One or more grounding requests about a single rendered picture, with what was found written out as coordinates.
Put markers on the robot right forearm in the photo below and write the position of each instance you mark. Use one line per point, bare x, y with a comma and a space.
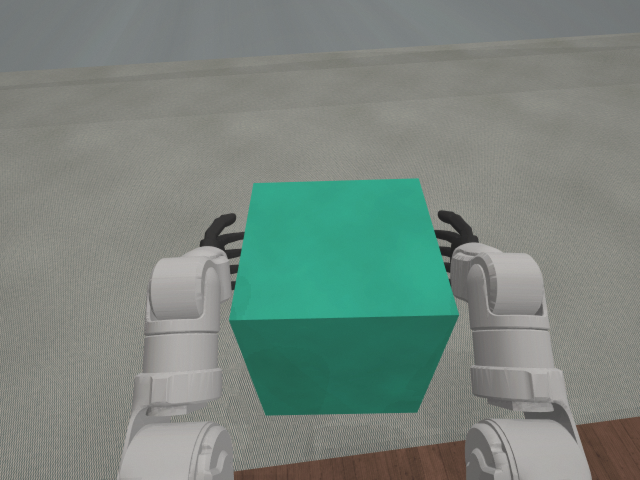
514, 367

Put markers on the robot left hand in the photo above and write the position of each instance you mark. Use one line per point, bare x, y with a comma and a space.
213, 239

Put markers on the robot right hand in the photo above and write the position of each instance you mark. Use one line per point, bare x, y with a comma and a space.
465, 234

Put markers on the robot left upper arm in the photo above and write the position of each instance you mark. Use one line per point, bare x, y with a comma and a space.
179, 451

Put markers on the carton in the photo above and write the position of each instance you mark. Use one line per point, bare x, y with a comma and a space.
342, 303

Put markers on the robot right upper arm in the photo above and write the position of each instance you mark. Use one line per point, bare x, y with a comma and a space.
522, 449

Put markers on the robot left forearm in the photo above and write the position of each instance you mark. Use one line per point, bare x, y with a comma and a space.
180, 362

